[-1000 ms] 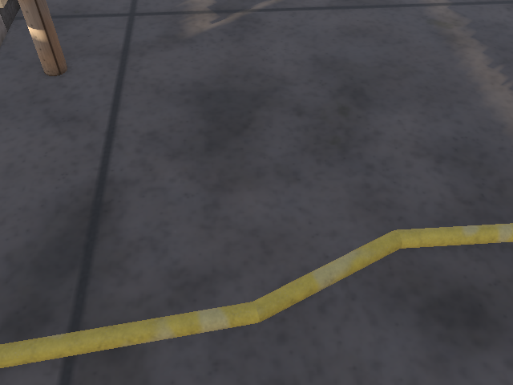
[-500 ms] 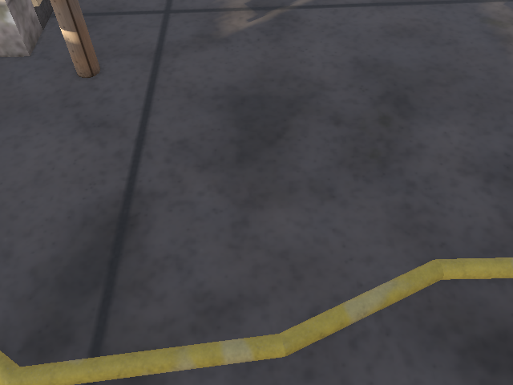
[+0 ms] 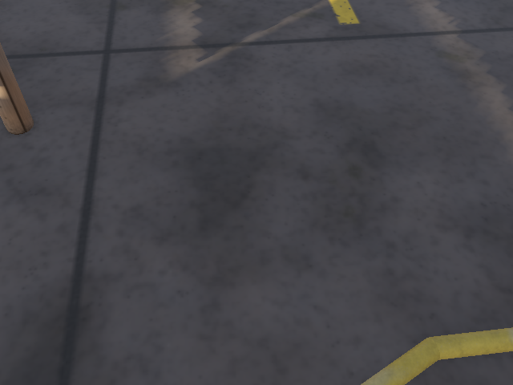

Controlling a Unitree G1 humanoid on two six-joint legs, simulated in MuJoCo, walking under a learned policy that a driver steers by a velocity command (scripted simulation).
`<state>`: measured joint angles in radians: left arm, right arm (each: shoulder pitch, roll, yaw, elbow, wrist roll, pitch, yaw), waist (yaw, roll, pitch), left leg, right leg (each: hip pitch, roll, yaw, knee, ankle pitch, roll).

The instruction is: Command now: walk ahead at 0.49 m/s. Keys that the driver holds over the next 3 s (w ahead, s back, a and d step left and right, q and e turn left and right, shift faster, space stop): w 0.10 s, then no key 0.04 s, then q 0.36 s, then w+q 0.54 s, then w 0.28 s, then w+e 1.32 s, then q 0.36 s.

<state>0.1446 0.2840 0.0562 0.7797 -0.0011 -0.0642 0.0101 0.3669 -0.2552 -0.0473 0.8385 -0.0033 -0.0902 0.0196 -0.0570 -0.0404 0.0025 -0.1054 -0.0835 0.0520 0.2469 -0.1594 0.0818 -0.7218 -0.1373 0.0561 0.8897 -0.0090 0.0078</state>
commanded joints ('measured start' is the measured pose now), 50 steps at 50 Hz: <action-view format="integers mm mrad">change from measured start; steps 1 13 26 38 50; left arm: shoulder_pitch -40 223 -104 189 -40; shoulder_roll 22 193 145 95 152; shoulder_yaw -2 59 55 60 50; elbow -50 -10 -18 21 -22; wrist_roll -3 1 -42 -23 14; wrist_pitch -10 -31 41 67 -21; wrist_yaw -10 -13 1 -29 27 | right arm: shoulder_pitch -23 -73 -8 -353 -181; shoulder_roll -154 -195 -79 -178 -175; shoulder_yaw -32 -17 -54 -80 -90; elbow -57 -65 -113 -295 -339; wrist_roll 6 1 10 24 33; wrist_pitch -5 27 121 121 184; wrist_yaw -12 -27 -26 -27 -19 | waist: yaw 14 229 -6 248 -60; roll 82 81 38 223 -20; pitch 47 -320 -96 -172 13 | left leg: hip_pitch -42 -384 -238 -318 -434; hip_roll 272 126 -2 208 139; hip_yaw -159 -142 107 -298 -63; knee -136 653 380 170 1012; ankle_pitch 89 376 5 -25 -91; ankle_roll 139 -65 -29 50 -115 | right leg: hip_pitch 21 1177 593 733 592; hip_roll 12 -65 -66 133 -124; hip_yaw -22 63 -230 -204 -125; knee -124 -424 -311 -129 -745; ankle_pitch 120 655 509 -421 -135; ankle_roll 10 -156 -70 90 -72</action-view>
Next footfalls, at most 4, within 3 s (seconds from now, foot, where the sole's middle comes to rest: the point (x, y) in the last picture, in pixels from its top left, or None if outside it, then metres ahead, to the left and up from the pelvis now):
0.10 right None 0.25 -0.21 -0.78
0.44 left None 0.27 0.09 -0.74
0.76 right None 0.36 -0.12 -0.73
1.14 left None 0.34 0.11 -0.73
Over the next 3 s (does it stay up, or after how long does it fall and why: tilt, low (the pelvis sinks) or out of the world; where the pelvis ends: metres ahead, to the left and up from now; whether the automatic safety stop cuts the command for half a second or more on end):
stays up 1.23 0.29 -0.01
